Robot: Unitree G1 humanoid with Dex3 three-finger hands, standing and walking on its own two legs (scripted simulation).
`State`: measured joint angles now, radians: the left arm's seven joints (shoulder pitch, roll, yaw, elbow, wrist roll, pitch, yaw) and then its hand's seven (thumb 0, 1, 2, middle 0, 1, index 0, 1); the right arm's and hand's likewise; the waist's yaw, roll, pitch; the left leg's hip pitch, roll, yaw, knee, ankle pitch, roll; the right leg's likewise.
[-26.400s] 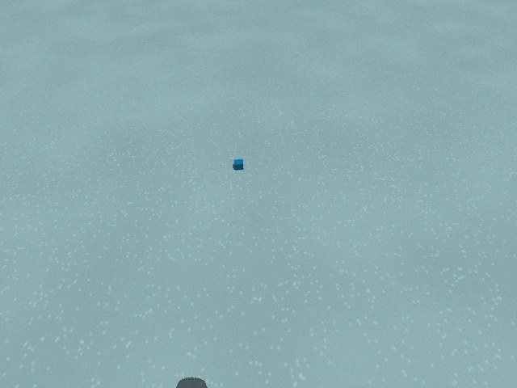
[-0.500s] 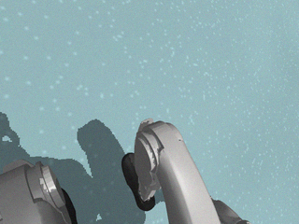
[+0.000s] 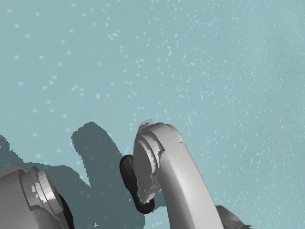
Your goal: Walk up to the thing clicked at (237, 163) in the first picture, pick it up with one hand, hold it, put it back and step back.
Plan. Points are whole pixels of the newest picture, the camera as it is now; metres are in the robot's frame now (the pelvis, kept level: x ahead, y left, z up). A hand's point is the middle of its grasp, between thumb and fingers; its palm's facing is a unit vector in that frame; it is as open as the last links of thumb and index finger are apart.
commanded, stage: open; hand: left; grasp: from above
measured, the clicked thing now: out of the picture +0.44 +0.36 -0.28
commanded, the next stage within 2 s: withdraw in 0.78 s
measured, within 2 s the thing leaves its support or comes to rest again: neither
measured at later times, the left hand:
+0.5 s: hand out of the picture +0.44 +0.35 -0.25, palm faces -0.41 -0.21 -0.89, open 10.9 cm
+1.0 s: hand out of the picture +0.44 +0.35 -0.24, palm faces -0.42 -0.19 -0.89, open 12.5 cm
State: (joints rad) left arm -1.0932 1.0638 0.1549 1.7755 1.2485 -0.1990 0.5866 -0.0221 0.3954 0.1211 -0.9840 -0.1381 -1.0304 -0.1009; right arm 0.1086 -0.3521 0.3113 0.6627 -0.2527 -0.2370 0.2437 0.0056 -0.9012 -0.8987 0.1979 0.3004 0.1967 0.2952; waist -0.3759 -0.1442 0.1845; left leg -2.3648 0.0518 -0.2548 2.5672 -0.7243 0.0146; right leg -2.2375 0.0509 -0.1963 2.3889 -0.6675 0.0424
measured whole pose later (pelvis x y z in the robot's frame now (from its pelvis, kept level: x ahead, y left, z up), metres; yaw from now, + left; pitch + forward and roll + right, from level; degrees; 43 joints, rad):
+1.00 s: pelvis +0.00 +0.00 +0.00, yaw +0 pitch +28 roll -14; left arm -1.09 1.05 0.15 1.73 1.24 -0.19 0.58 0.00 -0.23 0.76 -0.32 -0.75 -0.32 -0.75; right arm 0.10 -0.36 0.31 0.64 -0.25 -0.25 0.25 0.01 -0.90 -0.90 0.20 0.30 0.20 0.30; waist -0.37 -0.14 0.19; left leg -2.36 0.05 -0.26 2.55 -0.72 0.01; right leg -2.23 0.05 -0.20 2.37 -0.66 0.04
